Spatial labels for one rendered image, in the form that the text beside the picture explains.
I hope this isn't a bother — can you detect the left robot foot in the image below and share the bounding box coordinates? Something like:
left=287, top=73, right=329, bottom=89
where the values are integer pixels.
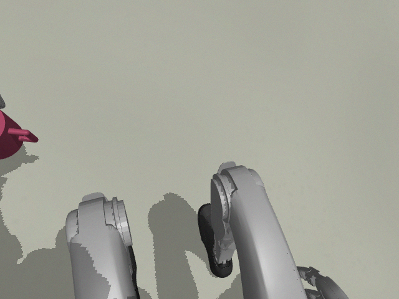
left=128, top=246, right=140, bottom=299

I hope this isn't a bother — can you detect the mug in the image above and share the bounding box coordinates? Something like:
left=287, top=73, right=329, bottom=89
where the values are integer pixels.
left=0, top=110, right=39, bottom=159

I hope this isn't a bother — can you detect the right robot foot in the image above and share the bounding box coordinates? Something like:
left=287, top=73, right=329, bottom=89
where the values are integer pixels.
left=198, top=203, right=233, bottom=278

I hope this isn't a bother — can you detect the right robot hand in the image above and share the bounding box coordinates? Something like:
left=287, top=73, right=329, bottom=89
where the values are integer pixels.
left=297, top=267, right=349, bottom=299

